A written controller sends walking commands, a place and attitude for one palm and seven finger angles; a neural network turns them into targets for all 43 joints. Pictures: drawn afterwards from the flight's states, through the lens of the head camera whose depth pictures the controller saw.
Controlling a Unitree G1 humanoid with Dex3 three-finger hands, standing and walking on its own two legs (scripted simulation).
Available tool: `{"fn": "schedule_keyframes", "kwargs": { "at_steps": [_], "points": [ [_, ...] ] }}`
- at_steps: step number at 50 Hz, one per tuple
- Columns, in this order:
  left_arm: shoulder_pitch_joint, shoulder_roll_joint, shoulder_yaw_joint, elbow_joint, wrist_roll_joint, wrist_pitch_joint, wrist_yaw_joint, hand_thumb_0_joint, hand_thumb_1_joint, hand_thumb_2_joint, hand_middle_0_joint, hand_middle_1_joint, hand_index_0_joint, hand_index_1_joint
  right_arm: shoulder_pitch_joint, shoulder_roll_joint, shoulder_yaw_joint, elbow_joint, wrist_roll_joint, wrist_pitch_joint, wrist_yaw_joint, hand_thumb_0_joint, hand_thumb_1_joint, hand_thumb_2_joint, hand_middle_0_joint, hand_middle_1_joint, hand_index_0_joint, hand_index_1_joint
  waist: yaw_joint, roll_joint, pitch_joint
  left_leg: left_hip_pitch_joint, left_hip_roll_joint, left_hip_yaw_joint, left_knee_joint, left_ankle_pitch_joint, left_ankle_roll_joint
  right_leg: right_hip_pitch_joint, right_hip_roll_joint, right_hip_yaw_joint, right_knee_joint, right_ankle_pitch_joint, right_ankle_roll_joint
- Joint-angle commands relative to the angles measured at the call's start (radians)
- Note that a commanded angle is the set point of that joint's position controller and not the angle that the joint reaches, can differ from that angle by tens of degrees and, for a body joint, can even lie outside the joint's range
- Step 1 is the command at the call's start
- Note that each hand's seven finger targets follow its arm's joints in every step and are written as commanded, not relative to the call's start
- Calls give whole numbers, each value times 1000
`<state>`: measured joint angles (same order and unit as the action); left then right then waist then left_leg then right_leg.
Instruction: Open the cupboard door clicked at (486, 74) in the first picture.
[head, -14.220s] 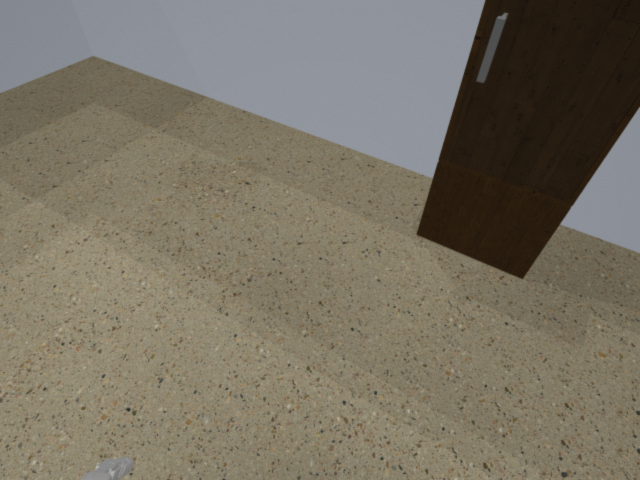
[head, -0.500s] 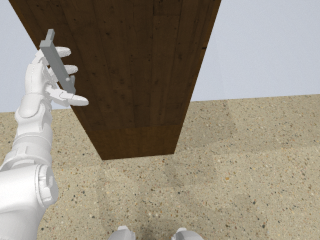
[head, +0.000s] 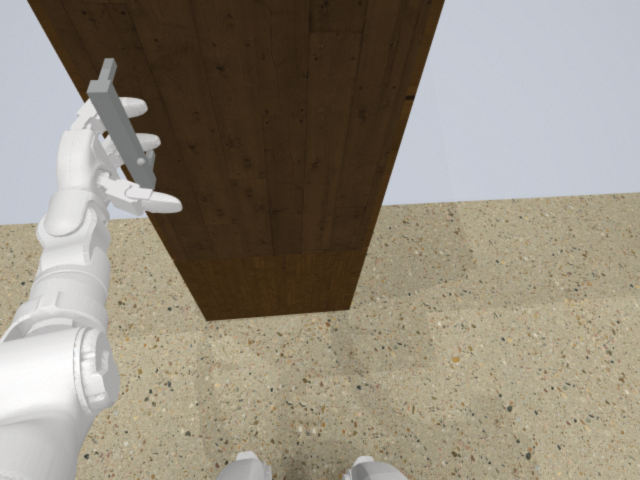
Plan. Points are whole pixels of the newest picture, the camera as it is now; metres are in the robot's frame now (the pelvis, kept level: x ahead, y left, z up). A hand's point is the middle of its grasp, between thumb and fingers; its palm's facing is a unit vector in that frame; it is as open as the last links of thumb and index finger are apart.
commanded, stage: close the thumb around the handle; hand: left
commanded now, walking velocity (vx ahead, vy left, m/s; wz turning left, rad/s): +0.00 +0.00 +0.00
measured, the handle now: (129, 130) +0.54 +0.22 +0.10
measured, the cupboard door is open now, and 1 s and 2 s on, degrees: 0 1 41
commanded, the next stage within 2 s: pull the door open along its arc in 0.72 s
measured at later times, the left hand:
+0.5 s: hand (138, 163) +0.47 +0.20 +0.11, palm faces +0.04 -1.00 +0.00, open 8.0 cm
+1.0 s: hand (139, 164) +0.47 +0.19 +0.11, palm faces +0.04 -1.00 +0.01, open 5.8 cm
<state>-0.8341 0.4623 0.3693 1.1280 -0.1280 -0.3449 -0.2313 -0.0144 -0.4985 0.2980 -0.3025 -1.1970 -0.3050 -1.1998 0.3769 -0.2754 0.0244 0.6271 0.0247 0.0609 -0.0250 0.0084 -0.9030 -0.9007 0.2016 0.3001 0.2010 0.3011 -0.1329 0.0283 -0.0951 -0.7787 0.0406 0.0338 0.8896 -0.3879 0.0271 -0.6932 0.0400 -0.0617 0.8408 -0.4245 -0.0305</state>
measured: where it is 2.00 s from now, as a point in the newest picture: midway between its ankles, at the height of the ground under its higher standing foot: outside the picture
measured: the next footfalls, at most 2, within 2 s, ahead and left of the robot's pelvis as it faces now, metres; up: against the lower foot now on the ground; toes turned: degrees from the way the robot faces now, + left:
none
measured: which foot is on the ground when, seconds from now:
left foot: down 0.00-1.00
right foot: down 0.00-1.00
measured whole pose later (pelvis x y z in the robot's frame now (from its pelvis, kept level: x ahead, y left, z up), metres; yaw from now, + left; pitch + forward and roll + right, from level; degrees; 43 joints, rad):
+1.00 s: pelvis +0.00 +0.01 +0.00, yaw -1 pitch +15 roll -2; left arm -0.77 0.42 0.36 1.05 -0.15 -0.35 -0.22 0.00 0.72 0.81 -0.35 -1.34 -0.35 -1.33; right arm 0.39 -0.27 0.02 0.63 0.03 0.07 -0.02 0.01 -0.90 -0.90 0.20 0.30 0.20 0.30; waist -0.12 0.03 -0.11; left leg -0.76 0.04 0.05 0.88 -0.39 0.03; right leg -0.68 0.04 -0.04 0.83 -0.42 -0.02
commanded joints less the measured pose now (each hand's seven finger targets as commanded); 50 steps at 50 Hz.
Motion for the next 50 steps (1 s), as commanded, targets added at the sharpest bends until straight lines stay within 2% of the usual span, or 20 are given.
{"fn": "schedule_keyframes", "kwargs": {
  "at_steps": [1, 3, 7, 12, 15, 19, 21, 22, 26, 30, 33, 35, 37, 38, 41, 42, 43, 45, 48, 50],
  "points": [
    [-432, 248, 30, -259, -19, -101, 6, 0, -500, 300, -300, -1200, -300, -1200, 121, -159, -63, -63, -7, -29, -9, 0, -900, -900, 200, 300, 200, 300, 6, 83, -464, 406, -19, -77, -61, 373, 8, 85, 20, 45, -88, 383, 13],
    [-447, 216, 0, -237, -21, -90, 2, 0, -388, 348, -308, -1212, -308, -1212, 118, -158, -60, -60, -4, -29, -7, 0, -900, -900, 200, 300, 200, 300, -12, 75, -415, 378, -21, -72, -68, 334, 11, 74, 20, 45, -98, 361, 17],
    [-412, 234, 17, -191, -20, -58, 2, 0, -164, 444, -324, -1236, -324, -1236, 122, -165, -62, -64, -2, -22, -11, 0, -900, -900, 200, 300, 200, 300, -8, 29, -374, 335, -24, -66, -78, 308, 16, 86, 17, 46, -109, 356, 19],
    [-432, 234, 19, -247, -20, -77, 7, 0, 116, 564, -344, -1266, -344, -1266, 120, -160, -61, -67, -4, -26, -10, 0, -900, -900, 200, 300, 200, 300, 1, 74, -415, 379, -22, -72, -76, 330, 12, 80, 19, 45, -103, 354, 15],
    [-404, 235, 30, -261, -25, -98, 8, 0, 284, 636, -356, -1284, -356, -1284, 120, -159, -65, -65, -5, -28, -8, 0, -900, -900, 200, 300, 200, 300, 8, 68, -440, 399, -20, -73, -70, 367, 10, 88, 22, 42, -94, 378, 12],
    [-396, 185, -10, -261, -24, -90, 4, 0, 508, 732, -372, -1308, -372, -1308, 119, -157, -66, -64, -5, -27, -5, 0, -900, -900, 200, 300, 200, 300, 1, 73, -415, 410, -18, -80, -75, 364, 8, 63, 24, 34, -97, 358, 11],
    [-388, 212, 11, -258, -25, -81, 9, 0, 620, 780, -380, -1320, -380, -1320, 114, -161, -66, -64, -3, -26, -6, 0, -900, -900, 200, 300, 200, 300, 8, 70, -403, 395, -19, -75, -79, 343, 8, 67, 21, 36, -102, 350, 13],
    [-395, 217, 11, -237, -23, -76, 11, 0, 676, 804, -384, -1326, -384, -1326, 115, -162, -63, -60, -2, -24, -8, 0, -900, -900, 200, 300, 200, 300, 1, 38, -375, 374, -19, -76, -85, 329, 9, 73, 22, 36, -106, 347, 13],
    [-409, 233, 23, -238, -21, -76, 12, 0, 900, 900, -400, -1350, -400, -1350, 114, -161, -63, -61, -3, -25, -12, 0, -900, -900, 200, 300, 200, 300, 0, 36, -380, 358, -22, -70, -85, 316, 12, 89, 18, 42, -106, 351, 16],
    [-394, 249, 36, -248, -20, -85, 9, 0, 900, 900, -400, -1350, -400, -1350, 113, -161, -62, -66, -5, -26, -12, 0, -900, -900, 200, 300, 200, 300, 14, 56, -410, 369, -23, -74, -83, 338, 10, 100, 17, 43, -98, 360, 12],
    [-409, 229, 19, -244, -25, -82, 3, 0, 900, 900, -400, -1350, -400, -1350, 108, -159, -61, -67, -3, -27, -11, 0, -900, -900, 200, 300, 200, 300, 2, 53, -387, 364, -22, -68, -82, 316, 11, 88, 18, 44, -106, 350, 15],
    [-366, 264, 56, -222, -25, -80, 3, 0, 900, 900, -400, -1350, -400, -1350, 111, -162, -60, -72, -4, -26, -12, 0, -900, -900, 200, 300, 200, 300, 22, 49, -397, 350, -25, -68, -82, 325, 10, 109, 19, 45, -100, 360, 13],
    [-396, 285, 60, -228, -25, -74, 3, 0, 900, 900, -400, -1350, -400, -1350, 111, -165, -60, -72, -2, -24, -15, 0, -900, -900, 200, 300, 200, 300, 10, 25, -391, 326, -25, -63, -84, 304, 14, 123, 17, 52, -106, 360, 18],
    [-395, 271, 46, -232, -20, -74, 0, 0, 900, 900, -400, -1350, -400, -1350, 106, -162, -58, -76, -1, -23, -16, 0, -900, -900, 200, 300, 200, 300, 13, 55, -385, 330, -26, -63, -88, 303, 11, 116, 15, 49, -104, 354, 15],
    [-399, 255, 36, -197, -22, -68, 0, 0, 900, 900, -400, -1350, -400, -1350, 110, -163, -57, -72, -1, -23, -18, 0, -900, -900, 200, 300, 200, 300, 1, 40, -354, 327, -23, -68, -86, 292, 12, 83, 17, 45, -107, 332, 16],
    [-433, 171, -24, -233, -34, -68, -2, 0, 900, 900, -400, -1350, -400, -1350, 103, -154, -58, -75, -1, -27, -14, 0, -900, -900, 200, 300, 200, 300, -16, 43, -365, 351, -22, -69, -87, 285, 13, 67, 18, 42, -111, 324, 20],
    [-405, 187, 2, -228, -35, -68, 2, 0, 900, 900, -400, -1350, -400, -1350, 109, -157, -63, -72, -4, -30, -13, 0, -900, -900, 200, 300, 200, 300, 4, 47, -385, 360, -23, -71, -84, 294, 10, 75, 19, 40, -108, 324, 15],
    [-348, 204, 22, -238, -37, -70, 7, 0, 900, 900, -400, -1350, -400, -1350, 113, -162, -66, -76, -5, -29, -11, 0, -900, -900, 200, 300, 200, 300, 20, 52, -427, 379, -22, -72, -82, 333, 8, 89, 18, 39, -98, 349, 13],
    [-288, 173, 0, -296, -41, -67, 3, 0, 900, 900, -400, -1350, -400, -1350, 101, -156, -67, -91, -2, -28, -3, 0, -900, -900, 200, 300, 200, 300, 34, 64, -434, 392, -22, -66, -84, 365, 6, 112, 20, 36, -97, 377, 10],
    [-211, 160, 0, -320, -50, -60, 3, 0, 900, 900, -400, -1350, -400, -1350, 91, -154, -67, -104, 1, -24, 0, 0, -900, -900, 200, 300, 200, 300, 49, 36, -434, 384, -24, -60, -88, 382, 9, 141, 22, 36, -98, 406, 10]
  ]
}}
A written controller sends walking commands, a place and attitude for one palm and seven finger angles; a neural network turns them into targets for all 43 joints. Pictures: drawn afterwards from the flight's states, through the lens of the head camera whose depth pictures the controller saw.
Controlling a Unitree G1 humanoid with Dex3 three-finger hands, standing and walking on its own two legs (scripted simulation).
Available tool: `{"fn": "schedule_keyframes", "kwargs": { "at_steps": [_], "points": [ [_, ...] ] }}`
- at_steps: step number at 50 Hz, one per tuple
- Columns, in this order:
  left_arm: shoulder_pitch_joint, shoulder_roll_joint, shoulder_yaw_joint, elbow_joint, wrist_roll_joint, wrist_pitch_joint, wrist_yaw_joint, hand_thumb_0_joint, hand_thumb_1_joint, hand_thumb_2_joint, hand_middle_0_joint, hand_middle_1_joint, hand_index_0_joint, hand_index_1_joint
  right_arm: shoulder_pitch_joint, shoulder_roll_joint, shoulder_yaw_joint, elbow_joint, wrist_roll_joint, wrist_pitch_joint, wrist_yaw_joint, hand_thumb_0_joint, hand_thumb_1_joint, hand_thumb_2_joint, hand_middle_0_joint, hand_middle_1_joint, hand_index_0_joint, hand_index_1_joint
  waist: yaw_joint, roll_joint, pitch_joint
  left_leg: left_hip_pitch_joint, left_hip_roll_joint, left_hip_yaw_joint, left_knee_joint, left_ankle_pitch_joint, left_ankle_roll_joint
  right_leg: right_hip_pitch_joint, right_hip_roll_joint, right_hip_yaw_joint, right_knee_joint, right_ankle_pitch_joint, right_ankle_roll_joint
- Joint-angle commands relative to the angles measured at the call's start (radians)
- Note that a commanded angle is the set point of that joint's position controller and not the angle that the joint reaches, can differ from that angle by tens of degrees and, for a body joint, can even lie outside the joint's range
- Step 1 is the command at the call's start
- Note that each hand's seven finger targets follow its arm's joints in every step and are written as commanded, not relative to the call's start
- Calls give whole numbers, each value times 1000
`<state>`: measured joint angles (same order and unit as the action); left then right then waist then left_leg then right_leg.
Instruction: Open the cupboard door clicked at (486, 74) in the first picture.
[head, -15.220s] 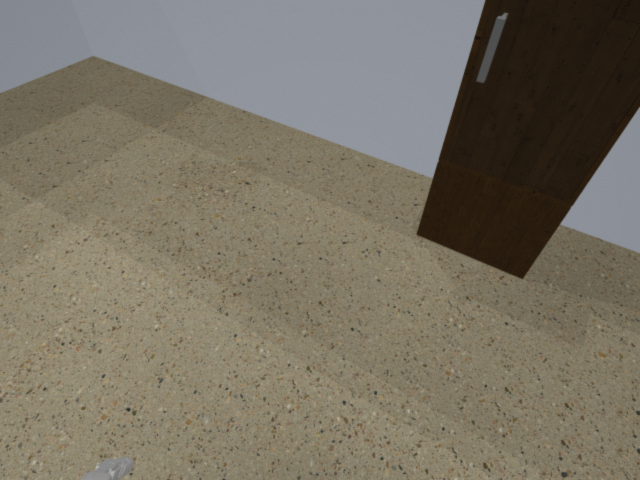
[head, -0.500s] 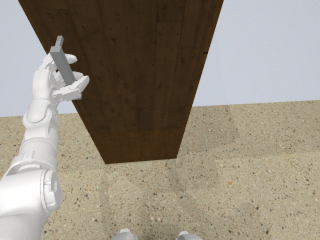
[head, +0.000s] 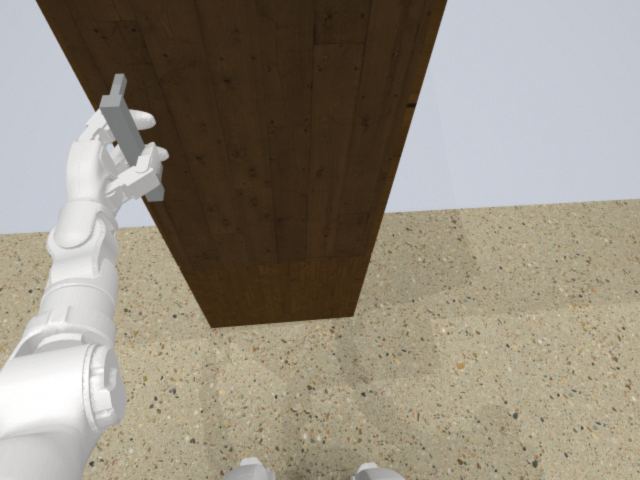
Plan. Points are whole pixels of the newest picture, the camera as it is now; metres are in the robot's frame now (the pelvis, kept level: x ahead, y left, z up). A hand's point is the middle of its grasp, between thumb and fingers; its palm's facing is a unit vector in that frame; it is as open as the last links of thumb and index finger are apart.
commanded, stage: pull the door open along its arc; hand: left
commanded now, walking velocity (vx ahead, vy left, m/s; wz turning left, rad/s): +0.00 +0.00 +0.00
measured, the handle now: (138, 142) +0.53 +0.22 +0.10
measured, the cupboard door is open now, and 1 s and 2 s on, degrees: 1 41 39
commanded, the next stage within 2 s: open thumb and fingers to let go in 0.94 s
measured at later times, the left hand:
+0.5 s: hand (185, 254) +0.35 +0.13 +0.11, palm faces +0.33 -0.94 +0.12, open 6.2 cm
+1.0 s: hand (266, 328) +0.26 +0.05 +0.11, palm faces +0.36 -0.93 -0.01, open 6.0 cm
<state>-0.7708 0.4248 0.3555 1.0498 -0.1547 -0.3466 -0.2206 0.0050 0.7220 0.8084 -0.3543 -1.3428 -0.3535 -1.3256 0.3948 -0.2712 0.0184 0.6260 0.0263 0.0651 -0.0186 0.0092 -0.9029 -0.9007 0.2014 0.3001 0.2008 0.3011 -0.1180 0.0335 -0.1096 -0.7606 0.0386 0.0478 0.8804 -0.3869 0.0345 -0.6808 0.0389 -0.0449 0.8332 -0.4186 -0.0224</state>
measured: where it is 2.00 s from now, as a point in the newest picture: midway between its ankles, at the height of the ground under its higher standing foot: outside the picture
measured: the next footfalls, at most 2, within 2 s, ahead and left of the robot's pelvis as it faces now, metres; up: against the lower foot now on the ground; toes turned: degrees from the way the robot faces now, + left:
none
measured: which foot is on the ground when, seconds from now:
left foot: down 0.00-1.00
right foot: down 0.00-1.00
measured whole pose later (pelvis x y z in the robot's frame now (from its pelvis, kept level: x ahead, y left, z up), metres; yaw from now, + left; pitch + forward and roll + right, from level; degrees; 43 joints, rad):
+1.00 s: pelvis +0.01 -0.04 +0.02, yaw +4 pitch +3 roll +1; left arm 0.29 -0.05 -0.27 -0.16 0.04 -0.05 0.49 -0.01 0.69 0.77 -0.32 -1.32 -0.34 -1.33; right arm 0.22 -0.20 0.01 0.53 -0.04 0.10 0.01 0.02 -0.90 -0.90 0.20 0.30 0.20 0.30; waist -0.02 0.05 -0.09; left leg -0.43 0.02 -0.01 0.75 -0.36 -0.02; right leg -0.35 0.03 -0.10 0.75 -0.45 -0.07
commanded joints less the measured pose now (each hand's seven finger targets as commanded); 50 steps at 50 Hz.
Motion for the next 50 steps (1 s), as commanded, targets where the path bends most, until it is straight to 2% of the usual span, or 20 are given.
{"fn": "schedule_keyframes", "kwargs": {
  "at_steps": [1, 4, 8, 12, 13, 14, 15, 17, 19, 23, 24, 27, 29, 31, 34, 39, 41, 44, 47, 50],
  "points": [
    [-242, 187, 13, -274, -30, -52, -8, 0, 900, 900, -400, -1350, -400, -1350, 65, -156, -63, -112, 1, -28, -4, 0, -900, -900, 200, 300, 200, 300, 40, 28, -420, 365, -23, -69, -85, 374, 2, 144, 23, 19, -94, 406, 3],
    [-116, 152, -1, -372, -52, -40, -9, 0, 900, 900, -400, -1350, -400, -1350, 38, -148, -65, -139, 8, -30, -1, 0, -900, -900, 200, 300, 200, 300, 59, 4, -403, 357, -29, -55, -97, 387, 8, 202, 22, 21, -105, 448, 1],
    [107, 61, -48, -542, -82, -11, -2, 0, 900, 900, -400, -1350, -400, -1350, -8, -133, -66, -177, 19, -45, 10, 0, -900, -900, 200, 300, 200, 300, 91, -5, -366, 384, -24, -46, -124, 419, 4, 226, 20, 11, -116, 473, 3],
    [241, 38, -58, -683, -91, 21, 21, 0, 900, 900, -400, -1350, -400, -1350, -56, -127, -63, -200, 24, -58, 11, 0, -900, -900, 200, 300, 200, 300, 101, -26, -291, 359, -29, -41, -148, 383, 4, 249, 14, 10, -128, 471, 5],
    [239, 0, 77, -762, -156, 34, 161, 0, 900, 900, -400, -1350, -400, -1350, -107, -90, -61, -207, 18, -73, 11, 0, -900, -900, 200, 300, 200, 300, 194, -39, -284, 321, -36, -36, -163, 370, -7, 275, 14, -6, -139, 434, 3],
    [304, -62, 1, -793, -125, 47, 232, 0, 900, 900, -400, -1350, -400, -1350, -118, -93, -56, -208, 12, -87, 16, 0, -900, -900, 200, 300, 200, 300, 166, -21, -262, 337, -36, -35, -166, 359, -10, 271, 16, -7, -137, 416, 3],
    [362, -111, -29, -821, -112, 57, 276, 0, 900, 900, -400, -1350, -400, -1350, -124, -87, -56, -207, 11, -94, 24, 0, -900, -900, 200, 300, 200, 300, 156, -15, -236, 348, -31, -42, -174, 363, -17, 253, 13, -16, -136, 403, 3],
    [450, -160, -63, -898, -78, 74, 355, 0, 900, 900, -400, -1350, -400, -1350, -137, -83, -55, -209, -2, -98, 36, 0, -900, -900, 200, 300, 200, 300, 160, -47, -245, 363, -30, -41, -170, 396, -18, 271, 9, -21, -127, 430, 2],
    [459, -190, -99, -967, -30, 86, 442, 0, 900, 900, -400, -1350, -400, -1350, -155, -77, -56, -208, -17, -95, 39, 0, -900, -900, 200, 300, 200, 300, 156, -77, -256, 364, -31, -40, -166, 384, -17, 288, 3, -15, -127, 426, 4],
    [481, -312, -223, -1067, 70, 137, 595, 0, 900, 900, -400, -1350, -400, -1350, -213, -55, -48, -216, -39, -71, 41, 0, -900, -900, 200, 300, 200, 300, 145, -51, -235, 383, -29, -42, -176, 338, -21, 277, -12, -10, -137, 375, 2],
    [496, -322, -239, -1062, 97, 157, 632, 0, 900, 900, -400, -1350, -400, -1350, -216, -55, -47, -217, -46, -62, 39, 0, -900, -900, 200, 300, 200, 300, 137, -85, -212, 373, -30, -49, -178, 310, -17, 275, -13, -10, -150, 350, 3],
    [515, -402, -333, -1122, 172, 213, 726, 0, 900, 900, -400, -1350, -400, -1350, -260, -40, -40, -228, -56, -32, 35, 0, -900, -900, 200, 300, 200, 300, 133, -38, -204, 389, -33, -51, -189, 277, -18, 274, -22, -7, -165, 305, -2],
    [557, -438, -386, -1143, 201, 243, 751, 0, 900, 900, -400, -1350, -400, -1350, -259, -39, -42, -231, -64, -16, 29, 0, -900, -900, 200, 300, 200, 300, 116, -80, -202, 401, -30, -56, -188, 276, -16, 284, -22, -8, -179, 311, -2],
    [585, -482, -445, -1192, 204, 258, 752, 0, 900, 900, -400, -1350, -400, -1350, -276, -33, -41, -240, -65, -3, 23, 0, -900, -900, 200, 300, 200, 300, 110, -77, -205, 417, -32, -51, -189, 273, -17, 303, -29, 0, -193, 333, -1],
    [648, -519, -501, -1213, 209, 265, 745, 0, 900, 900, -400, -1350, -400, -1350, -284, -26, -38, -243, -70, 7, 13, 0, -900, -900, 200, 300, 200, 300, 101, -120, -166, 421, -33, -53, -189, 268, -15, 318, -37, 9, -216, 366, 4],
    [751, -561, -577, -1288, 228, 252, 744, 0, 900, 900, -400, -1350, -400, -1350, -312, -11, -33, -255, -70, 9, 10, 0, -900, -900, 200, 300, 200, 300, 110, -96, -127, 426, -37, -58, -189, 254, -15, 333, -53, 23, -229, 383, 6],
    [818, -586, -611, -1331, 243, 250, 750, 0, 900, 900, -400, -1350, -400, -1350, -316, -4, -33, -266, -72, 3, 16, 0, -900, -900, 200, 300, 200, 300, 118, -86, -142, 430, -39, -59, -184, 267, -14, 343, -57, 23, -216, 414, 7],
    [940, -623, -665, -1373, 243, 252, 737, 0, 900, 900, -400, -1350, -400, -1350, -321, 2, -30, -278, -68, -10, 25, 0, -900, -900, 200, 300, 200, 300, 120, -115, -122, 424, -42, -64, -172, 267, -11, 360, -66, 29, -228, 454, 12],
    [1024, -643, -690, -1435, 210, 248, 721, 0, 900, 900, -400, -1350, -400, -1350, -337, 7, -26, -289, -65, -25, 29, 0, -900, -900, 200, 300, 200, 300, 126, -128, -113, 423, -50, -63, -162, 249, -11, 374, -78, 41, -246, 473, 22],
    [935, -596, -639, -1412, 199, 244, 739, 0, 900, 900, -400, -1350, -400, -1350, -353, 2, -22, -270, -69, -34, 17, 0, -900, -900, 200, 300, 200, 300, 117, -142, -57, 403, -59, -67, -149, 200, -13, 334, -90, 72, -284, 397, 30]
  ]
}}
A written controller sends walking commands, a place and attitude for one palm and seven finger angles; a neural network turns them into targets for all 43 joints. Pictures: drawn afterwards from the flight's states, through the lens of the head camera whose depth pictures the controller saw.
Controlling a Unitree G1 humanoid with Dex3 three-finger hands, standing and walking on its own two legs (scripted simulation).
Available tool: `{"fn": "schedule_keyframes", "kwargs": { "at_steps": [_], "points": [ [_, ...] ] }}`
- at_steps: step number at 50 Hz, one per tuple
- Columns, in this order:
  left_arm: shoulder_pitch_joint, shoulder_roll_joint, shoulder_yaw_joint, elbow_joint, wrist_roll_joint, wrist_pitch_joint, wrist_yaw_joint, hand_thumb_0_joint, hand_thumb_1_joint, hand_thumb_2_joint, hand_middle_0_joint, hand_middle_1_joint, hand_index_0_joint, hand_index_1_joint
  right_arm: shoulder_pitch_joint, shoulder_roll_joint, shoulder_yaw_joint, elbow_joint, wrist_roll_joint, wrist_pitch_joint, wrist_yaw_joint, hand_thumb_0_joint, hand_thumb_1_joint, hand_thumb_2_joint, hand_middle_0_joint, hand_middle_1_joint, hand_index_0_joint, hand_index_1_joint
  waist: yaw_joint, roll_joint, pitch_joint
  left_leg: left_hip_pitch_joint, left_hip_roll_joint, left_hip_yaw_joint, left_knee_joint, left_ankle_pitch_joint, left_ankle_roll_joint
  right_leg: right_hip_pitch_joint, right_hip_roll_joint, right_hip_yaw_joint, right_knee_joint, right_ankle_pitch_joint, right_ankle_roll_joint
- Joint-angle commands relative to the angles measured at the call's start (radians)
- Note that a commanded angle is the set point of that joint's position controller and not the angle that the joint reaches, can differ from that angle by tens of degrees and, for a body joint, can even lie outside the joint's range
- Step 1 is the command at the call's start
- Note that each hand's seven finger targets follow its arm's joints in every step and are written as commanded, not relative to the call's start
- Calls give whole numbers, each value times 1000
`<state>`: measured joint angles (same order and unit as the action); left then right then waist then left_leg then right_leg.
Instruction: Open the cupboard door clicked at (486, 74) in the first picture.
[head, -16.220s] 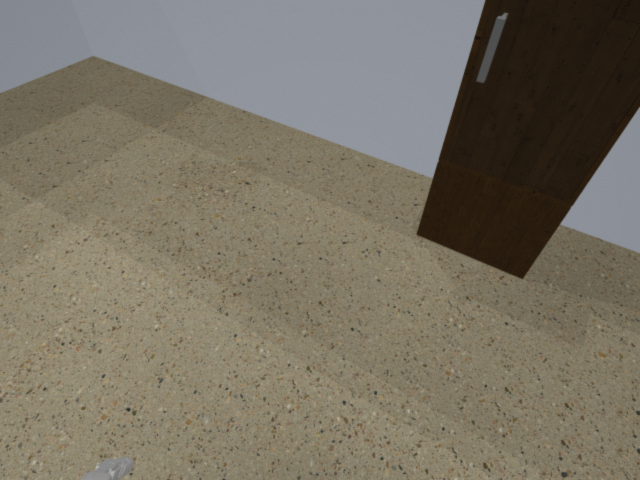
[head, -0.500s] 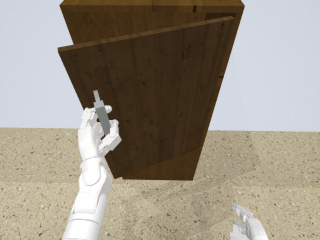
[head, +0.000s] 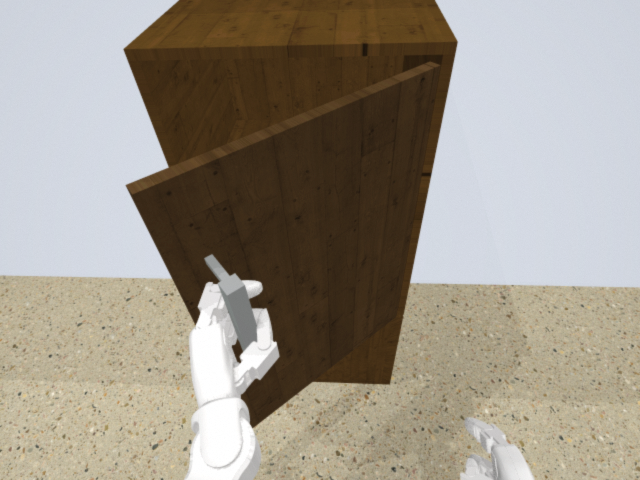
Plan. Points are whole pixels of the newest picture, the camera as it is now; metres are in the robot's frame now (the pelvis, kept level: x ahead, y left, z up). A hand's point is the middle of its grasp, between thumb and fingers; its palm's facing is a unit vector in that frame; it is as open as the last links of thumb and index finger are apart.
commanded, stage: open thumb and fingers to let go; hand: left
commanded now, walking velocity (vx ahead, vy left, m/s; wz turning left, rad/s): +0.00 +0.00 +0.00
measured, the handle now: (236, 314) +0.30 +0.12 +0.08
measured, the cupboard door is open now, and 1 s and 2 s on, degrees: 41 39 44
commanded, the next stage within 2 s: slide the hand sideways off the handle in 0.86 s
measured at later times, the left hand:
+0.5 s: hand (257, 341) +0.26 +0.09 +0.08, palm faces +0.35 -0.94 -0.01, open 11.5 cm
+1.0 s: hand (259, 342) +0.26 +0.08 +0.08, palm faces +0.27 -0.96 -0.01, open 15.3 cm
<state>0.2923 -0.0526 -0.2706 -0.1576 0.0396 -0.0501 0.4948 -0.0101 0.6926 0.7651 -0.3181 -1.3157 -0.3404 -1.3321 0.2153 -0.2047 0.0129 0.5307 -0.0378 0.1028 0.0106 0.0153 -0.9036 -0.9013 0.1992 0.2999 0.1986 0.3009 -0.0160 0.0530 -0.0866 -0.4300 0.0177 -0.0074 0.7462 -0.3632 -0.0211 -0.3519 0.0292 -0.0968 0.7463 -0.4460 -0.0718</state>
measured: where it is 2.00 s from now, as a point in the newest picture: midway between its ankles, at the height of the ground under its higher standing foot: outside the picture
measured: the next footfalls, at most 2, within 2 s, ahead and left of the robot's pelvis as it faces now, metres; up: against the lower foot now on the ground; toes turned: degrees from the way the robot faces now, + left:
none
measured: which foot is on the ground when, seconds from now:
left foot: down 0.00-1.00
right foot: down 0.00-1.00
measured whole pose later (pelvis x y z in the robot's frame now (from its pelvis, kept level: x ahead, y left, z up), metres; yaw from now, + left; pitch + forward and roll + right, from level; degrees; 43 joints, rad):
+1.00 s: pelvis -0.01 +0.02 -0.01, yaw +0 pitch +3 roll +0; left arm 0.18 -0.06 -0.29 -0.08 0.05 -0.03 0.52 -0.01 -0.50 0.30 -0.28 -0.53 -0.29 -0.53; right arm 0.18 -0.18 0.03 0.54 -0.04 0.08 0.02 0.02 -0.90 -0.90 0.20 0.30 0.20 0.30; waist 0.00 0.05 -0.07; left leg -0.49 0.01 0.00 0.81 -0.37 0.00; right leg -0.41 0.01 -0.09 0.80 -0.45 -0.05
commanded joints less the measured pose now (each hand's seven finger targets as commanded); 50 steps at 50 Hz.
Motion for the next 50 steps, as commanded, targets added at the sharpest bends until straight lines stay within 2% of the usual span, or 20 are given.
{"fn": "schedule_keyframes", "kwargs": {
  "at_steps": [1, 2, 4, 5, 6, 11, 13, 18, 19, 22, 24, 30, 35, 38, 39, 42, 45, 48, 49, 50],
  "points": [
    [-165, -113, 2, -181, 2, -54, 34, 0, 900, 900, -400, -1350, -400, -1350, -182, -63, -12, -168, -7, -73, -16, 0, -900, -900, 200, 300, 200, 300, 11, -168, -54, 62, -41, -14, -11, 151, 43, -18, -84, 132, -213, 372, 81],
    [-267, -83, 31, -164, 7, -61, 50, 0, 900, 900, -400, -1350, -400, -1350, -188, -63, -9, -151, -9, -72, -22, 0, -900, -900, 200, 300, 200, 300, 0, -167, -47, 52, -45, -19, -4, 133, 43, -42, -88, 147, -222, 314, 80],
    [-280, -85, 38, -129, 16, -65, 62, 0, 760, 840, -390, -1335, -390, -1335, -200, -59, -12, -144, -11, -77, -26, 0, -900, -900, 200, 300, 200, 300, 9, -169, -31, 50, -45, -23, 0, 114, 43, -55, -93, 166, -249, 234, 77],
    [-270, -97, 35, -113, 18, -65, 64, 0, 690, 810, -385, -1327, -385, -1327, -201, -57, -11, -143, -14, -78, -27, 0, -900, -900, 200, 300, 200, 300, 19, -162, -65, 55, -48, -21, -3, 119, 42, -44, -96, 166, -240, 239, 76],
    [-272, -106, 25, -113, 22, -66, 64, 0, 620, 780, -380, -1320, -380, -1320, -204, -56, -12, -145, -14, -79, -26, 0, -900, -900, 200, 300, 200, 300, 20, -140, -80, 61, -47, -20, -3, 130, 43, -43, -95, 165, -231, 264, 76],
    [-245, -139, -18, -149, 33, -75, 46, 0, 270, 630, -355, -1283, -355, -1283, -158, -58, -23, -155, -10, -83, -17, 0, -900, -900, 200, 300, 200, 300, 20, -126, -191, 96, -37, -15, -19, 222, 44, 16, -77, 108, -141, 484, 76],
    [-210, -148, -33, -176, 32, -80, 37, 0, 130, 570, -345, -1268, -345, -1268, -147, -59, -24, -164, -9, -87, -13, 0, -900, -900, 200, 300, 200, 300, 20, -132, -203, 97, -36, -14, -15, 246, 44, 30, -74, 98, -120, 557, 80],
    [-225, -146, -39, -185, 20, -79, 32, 0, -220, 420, -320, -1230, -320, -1230, -148, -64, -21, -169, -6, -89, -13, 0, -900, -900, 200, 300, 200, 300, 5, -169, -159, 84, -34, -19, -8, 219, 45, 0, -70, 92, -129, 505, 81],
    [-213, -146, -43, -174, 23, -77, 31, 0, -290, 390, -315, -1222, -315, -1222, -156, -65, -19, -169, -5, -90, -13, 0, -900, -900, 200, 300, 200, 300, 7, -154, -128, 82, -32, -19, -10, 212, 47, -16, -65, 86, -137, 462, 74],
    [-251, -154, -53, -180, 27, -81, 37, 0, -500, 300, -300, -1200, -300, -1200, -159, -66, -18, -169, -6, -97, -12, 0, -900, -900, 200, 300, 200, 300, 3, -143, -134, 82, -32, -22, -5, 192, 47, -45, -63, 86, -133, 406, 72],
    [-236, -144, -47, -184, 29, -81, 38, 0, -500, 300, -300, -1200, -300, -1200, -154, -67, -20, -169, -7, -97, -12, 0, -900, -900, 200, 300, 200, 300, 11, -143, -149, 80, -32, -24, -5, 200, 47, -34, -59, 85, -128, 403, 67],
    [-231, -146, -46, -181, 30, -71, 41, 0, -500, 300, -250, -900, -250, -900, -155, -66, -20, -175, -4, -95, -9, 0, -900, -900, 200, 300, 200, 300, 19, -105, -158, 76, -30, -22, -9, 199, 45, -46, -51, 69, -111, 370, 57],
    [-291, -147, -36, -144, 25, -62, 56, 0, -500, 300, -208, -650, -208, -650, -173, -66, -16, -167, -5, -91, -14, 0, -900, -900, 200, 300, 200, 300, 13, -118, -124, 69, -28, -24, -13, 156, 45, -81, -45, 65, -131, 258, 52],
    [-288, -148, -26, -140, 25, -58, 63, 0, -500, 300, -183, -500, -183, -500, -172, -64, -17, -166, -7, -90, -15, 0, -900, -900, 200, 300, 200, 300, 19, -134, -149, 74, -29, -22, -10, 168, 44, -66, -45, 69, -131, 280, 54],
    [-272, -138, -15, -137, 23, -54, 64, 0, -500, 300, -175, -450, -175, -450, -170, -65, -19, -166, -7, -86, -15, 0, -900, -900, 200, 300, 200, 300, 30, -126, -162, 74, -29, -23, -14, 177, 43, -51, -42, 66, -126, 286, 49],
    [-261, -162, -32, -149, 25, -46, 66, 0, -500, 300, -150, -300, -150, -300, -172, -60, -18, -169, -6, -82, -10, 0, -900, -900, 200, 300, 200, 300, 33, -100, -173, 82, -25, -19, -18, 199, 40, -47, -37, 54, -108, 312, 44],
    [-263, -171, -43, -143, 31, -35, 69, 0, -500, 300, -150, -300, -150, -300, -182, -60, -17, -169, -5, -77, -5, 0, -900, -900, 200, 300, 200, 300, 32, -95, -140, 79, -20, -23, -25, 189, 39, -65, -30, 43, -110, 270, 37],
    [-298, -187, -55, -158, 34, -30, 77, 0, -500, 300, -150, -300, -150, -300, -187, -60, -19, -168, -6, -82, -1, 0, -900, -900, 200, 300, 200, 300, 24, -88, -140, 83, -19, -25, -16, 180, 39, -82, -28, 42, -109, 246, 35],
    [-307, -74, -250, -144, 112, -81, -127, 0, -500, 300, -150, -300, -150, -300, -115, -107, -16, -145, -3, -82, 12, 0, -900, -900, 200, 300, 200, 300, -77, -151, -42, 89, -29, -35, -22, 194, 57, -135, -35, 80, -103, 315, 49],
    [-334, 16, -152, -226, 69, -132, -238, 0, -500, 300, -150, -300, -150, -300, -97, -97, -31, -177, 12, -87, 6, 0, -900, -900, 200, 300, 200, 300, -32, -113, -149, 92, -27, -28, -23, 212, 61, -90, -36, 85, -78, 361, 46]
  ]
}}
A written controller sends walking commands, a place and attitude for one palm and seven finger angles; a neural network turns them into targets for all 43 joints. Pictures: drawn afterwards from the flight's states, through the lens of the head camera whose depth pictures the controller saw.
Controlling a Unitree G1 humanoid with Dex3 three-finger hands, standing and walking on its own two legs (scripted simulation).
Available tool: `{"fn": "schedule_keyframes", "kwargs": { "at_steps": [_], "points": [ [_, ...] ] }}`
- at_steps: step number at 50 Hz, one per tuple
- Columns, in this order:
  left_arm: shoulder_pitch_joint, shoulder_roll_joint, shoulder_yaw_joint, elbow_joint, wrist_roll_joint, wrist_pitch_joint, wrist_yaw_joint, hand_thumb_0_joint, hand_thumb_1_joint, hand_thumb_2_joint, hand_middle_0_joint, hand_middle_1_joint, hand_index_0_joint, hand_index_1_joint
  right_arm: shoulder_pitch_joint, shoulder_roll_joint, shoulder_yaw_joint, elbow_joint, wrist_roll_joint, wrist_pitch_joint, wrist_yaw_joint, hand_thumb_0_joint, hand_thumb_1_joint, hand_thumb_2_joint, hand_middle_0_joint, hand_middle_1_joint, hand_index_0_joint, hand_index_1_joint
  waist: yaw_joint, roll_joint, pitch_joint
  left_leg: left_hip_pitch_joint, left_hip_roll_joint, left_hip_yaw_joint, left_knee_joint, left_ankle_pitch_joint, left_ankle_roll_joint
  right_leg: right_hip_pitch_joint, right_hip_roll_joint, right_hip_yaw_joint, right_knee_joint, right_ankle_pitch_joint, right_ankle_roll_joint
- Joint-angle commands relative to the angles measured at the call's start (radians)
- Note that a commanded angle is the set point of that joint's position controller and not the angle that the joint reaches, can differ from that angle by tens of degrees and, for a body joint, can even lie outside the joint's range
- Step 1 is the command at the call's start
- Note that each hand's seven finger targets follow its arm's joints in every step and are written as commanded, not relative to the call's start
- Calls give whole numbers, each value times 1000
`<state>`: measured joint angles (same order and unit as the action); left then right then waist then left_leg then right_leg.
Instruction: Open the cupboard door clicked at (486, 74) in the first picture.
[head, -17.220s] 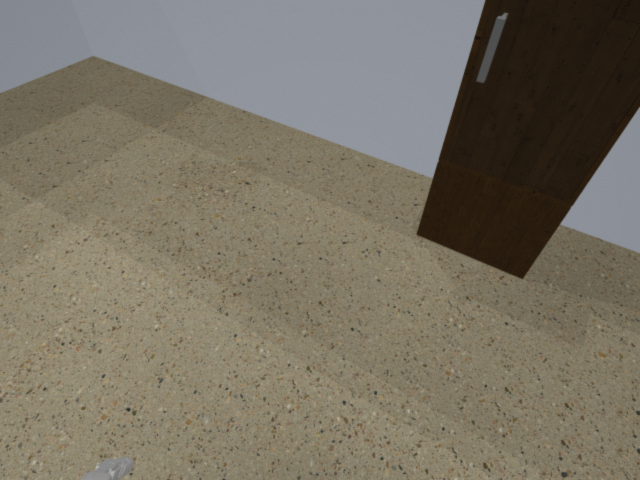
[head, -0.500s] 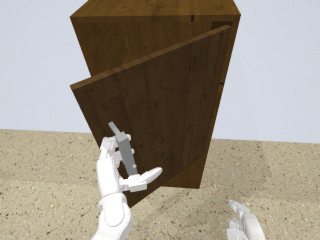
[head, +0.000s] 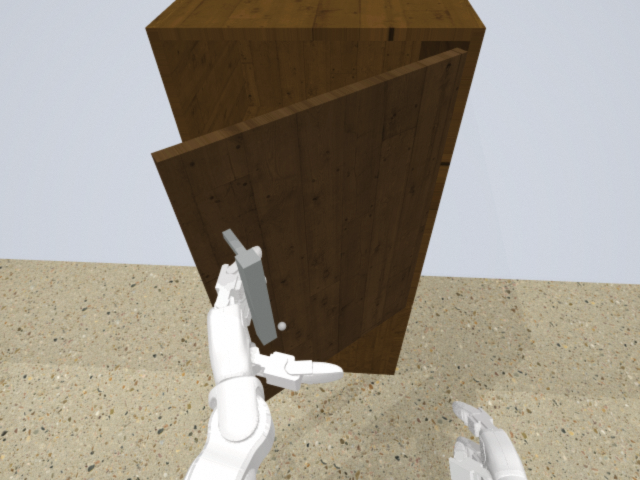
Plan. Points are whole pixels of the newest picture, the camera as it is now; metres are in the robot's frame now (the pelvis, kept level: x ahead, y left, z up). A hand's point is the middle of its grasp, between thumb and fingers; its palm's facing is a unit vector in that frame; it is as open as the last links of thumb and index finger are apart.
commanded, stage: slide the hand sideways off the handle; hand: left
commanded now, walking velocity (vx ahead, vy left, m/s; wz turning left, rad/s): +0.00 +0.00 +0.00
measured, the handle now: (250, 290) +0.33 +0.11 +0.09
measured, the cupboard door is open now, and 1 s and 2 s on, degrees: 39 44 44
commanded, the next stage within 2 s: draw the hand back to the body in 1.16 s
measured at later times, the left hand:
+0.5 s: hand (276, 372) +0.22 +0.06 +0.09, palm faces -0.09 -1.00 +0.01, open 16.2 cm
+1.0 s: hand (223, 412) +0.18 +0.11 +0.09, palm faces -0.03 -1.00 -0.01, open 16.3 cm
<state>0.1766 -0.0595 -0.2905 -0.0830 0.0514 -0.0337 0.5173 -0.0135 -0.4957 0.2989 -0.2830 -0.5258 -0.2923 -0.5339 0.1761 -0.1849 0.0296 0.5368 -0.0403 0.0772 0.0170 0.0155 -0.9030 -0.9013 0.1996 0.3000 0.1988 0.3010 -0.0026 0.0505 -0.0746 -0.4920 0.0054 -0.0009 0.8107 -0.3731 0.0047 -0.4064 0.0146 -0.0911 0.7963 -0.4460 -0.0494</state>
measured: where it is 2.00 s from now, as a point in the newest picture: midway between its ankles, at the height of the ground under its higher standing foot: outside the picture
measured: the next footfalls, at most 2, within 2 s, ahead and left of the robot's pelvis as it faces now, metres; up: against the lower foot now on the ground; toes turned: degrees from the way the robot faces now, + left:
none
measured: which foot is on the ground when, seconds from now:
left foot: down 0.00-1.00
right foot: down 0.00-1.00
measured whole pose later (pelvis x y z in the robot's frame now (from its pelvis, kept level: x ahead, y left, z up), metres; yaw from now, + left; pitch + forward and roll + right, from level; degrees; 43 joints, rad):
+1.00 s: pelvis +0.00 +0.00 -0.01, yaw -1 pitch +6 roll +0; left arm 0.65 0.13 -0.10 -0.40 -0.15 -0.25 -0.07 -0.01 -0.50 0.30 -0.16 -0.30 -0.16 -0.30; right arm 0.27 -0.23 0.02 0.41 0.02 -0.07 -0.02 0.02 -0.90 -0.90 0.20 0.30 0.20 0.30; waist 0.02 0.06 -0.09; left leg -0.60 0.01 0.00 0.91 -0.42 0.00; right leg -0.51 0.02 -0.08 0.90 -0.49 -0.05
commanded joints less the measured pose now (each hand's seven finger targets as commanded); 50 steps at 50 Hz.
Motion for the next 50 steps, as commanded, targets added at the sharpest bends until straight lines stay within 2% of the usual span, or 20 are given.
{"fn": "schedule_keyframes", "kwargs": {
  "at_steps": [1, 2, 4, 6, 8, 11, 14, 17, 18, 23, 26, 29, 33, 36, 38, 40, 42, 44, 47, 50],
  "points": [
    [-195, 52, -126, -302, 43, -177, -331, 0, -500, 300, -150, -300, -150, -300, -56, -115, -44, -189, 19, -64, -9, 0, -900, -900, 200, 300, 200, 300, -31, -87, -198, 163, -17, -31, -82, 247, 39, -4, -25, 91, -113, 415, 20],
    [-188, 70, -117, -335, 23, -200, -389, 0, -500, 300, -150, -300, -150, -300, -55, -111, -43, -202, 23, -71, -14, 0, -900, -900, 200, 300, 200, 300, -27, -64, -231, 176, -17, -27, -81, 257, 39, 7, -27, 86, -107, 431, 19],
    [-186, 67, -118, -337, -45, -220, -497, 0, -500, 300, -150, -300, -150, -300, -43, -110, -33, -218, 37, -93, -20, 0, -900, -900, 200, 300, 200, 300, -43, -69, -212, 176, -17, -34, -80, 226, 39, -6, -22, 77, -110, 390, 18],
    [-156, 32, -94, -325, -107, -221, -515, 0, -500, 300, -150, -300, -150, -300, -62, -102, -23, -237, 49, -116, -28, 0, -900, -900, 200, 300, 200, 300, -35, -85, -162, 157, -16, -41, -93, 152, 33, -39, -11, 62, -129, 280, 20],
    [-119, 30, -36, -314, -144, -211, -481, 0, -500, 300, -150, -300, -150, -300, -75, -105, -18, -245, 54, -136, -34, 0, -900, -900, 200, 300, 200, 300, -19, -124, -126, 133, -14, -47, -110, 82, 27, -57, -6, 52, -154, 172, 24],
    [-49, 65, 40, -310, -135, -199, -407, 0, -500, 300, -150, -300, -150, -300, -82, -105, -19, -247, 49, -149, -29, 0, -900, -900, 200, 300, 200, 300, 12, -138, -119, 126, -13, -44, -126, 76, 22, -48, -4, 47, -153, 142, 21],
    [-7, 96, 56, -313, -82, -194, -359, 0, -500, 300, -150, -300, -150, -300, -70, -108, -22, -252, 40, -143, -16, 0, -900, -900, 200, 300, 200, 300, 18, -109, -121, 114, -12, -37, -125, 80, 23, -53, -5, 49, -140, 134, 17],
    [8, 91, 35, -330, -50, -192, -355, 0, -500, 300, -150, -300, -150, -300, -65, -106, -20, -264, 36, -136, -7, 0, -900, -900, 200, 300, 200, 300, 10, -82, -101, 107, -10, -27, -120, 72, 24, -69, -7, 57, -140, 130, 17],
    [39, 103, 45, -335, -53, -192, -359, 0, -500, 300, -150, -300, -150, -300, -66, -105, -21, -269, 37, -135, -6, 0, -900, -900, 200, 300, 200, 300, 16, -67, -95, 104, -9, -22, -119, 62, 22, -70, -7, 60, -145, 117, 16],
    [137, 133, 91, -380, -87, -186, -392, 0, -500, 300, -150, -300, -150, -300, -60, -108, -19, -284, 40, -131, -11, 0, -900, -900, 200, 300, 200, 300, 25, -91, -110, 92, -10, -14, -113, 84, 24, -36, -4, 67, -147, 159, 18],
    [169, 132, 95, -410, -107, -188, -414, 0, -500, 300, -150, -300, -150, -300, -56, -108, -18, -289, 41, -135, -14, 0, -900, -900, 200, 300, 200, 300, 17, -93, -97, 86, -11, -13, -107, 99, 24, -36, -4, 67, -142, 192, 23],
    [255, 171, 146, -431, -126, -202, -435, 0, -500, 300, -150, -300, -150, -300, -45, -114, -22, -290, 43, -142, -18, 0, -900, -900, 200, 300, 200, 300, 25, -98, -94, 73, -13, -12, -94, 120, 26, -25, -3, 72, -137, 230, 24],
    [319, 190, 169, -474, -144, -235, -475, 0, -500, 300, -150, -300, -150, -300, -26, -116, -30, -294, 44, -158, -22, 0, -900, -900, 200, 300, 200, 300, 16, -114, -105, 57, -15, -8, -66, 133, 26, -36, -6, 80, -120, 271, 35],
    [360, 198, 167, -511, -157, -262, -506, 0, -500, 300, -150, -300, -150, -300, -16, -118, -33, -298, 47, -173, -22, 0, -900, -900, 200, 300, 200, 300, 11, -68, -108, 55, -18, -11, -47, 154, 27, -51, -8, 81, -99, 310, 36],
    [383, 200, 163, -527, -165, -273, -526, 0, -500, 300, -150, -300, -150, -300, -7, -122, -35, -304, 49, -182, -24, 0, -900, -900, 200, 300, 200, 300, 6, -70, -104, 42, -19, -15, -39, 145, 27, -66, -6, 75, -91, 294, 37],
    [379, 235, 198, -527, -170, -281, -539, 0, -500, 300, -150, -300, -150, -300, -2, -128, -40, -300, 49, -188, -30, 0, -900, -900, 200, 300, 200, 300, 1, -83, -106, 24, -20, -18, -24, 134, 28, -77, -9, 88, -91, 281, 41],
    [405, 224, 188, -528, -177, -286, -557, 0, -500, 300, -150, -300, -150, -300, 7, -127, -42, -304, 50, -198, -33, 0, -900, -900, 200, 300, 200, 300, -2, -86, -103, 15, -21, -20, -12, 128, 28, -88, -12, 90, -88, 282, 45],
    [452, 239, 215, -517, -189, -286, -574, 0, -500, 300, -150, -300, -150, -300, 8, -130, -46, -302, 55, -202, -37, 0, -900, -900, 200, 300, 200, 300, 6, -108, -114, -3, -21, -21, -6, 125, 28, -74, -10, 96, -87, 270, 45],
    [479, 227, 202, -549, -202, -289, -597, 0, -500, 300, -150, -300, -150, -300, 9, -127, -49, -313, 60, -212, -41, 0, -900, -900, 200, 300, 200, 300, 7, -88, -126, 0, -22, -20, 0, 132, 28, -82, -12, 90, -73, 287, 48],
    [525, 251, 232, -562, -211, -285, -608, 0, -500, 300, -150, -300, -150, -300, 8, -124, -53, -316, 63, -215, -45, 0, -900, -900, 200, 300, 200, 300, 19, -87, -137, -12, -22, -23, 8, 143, 29, -75, -14, 92, -62, 308, 50]
  ]
}}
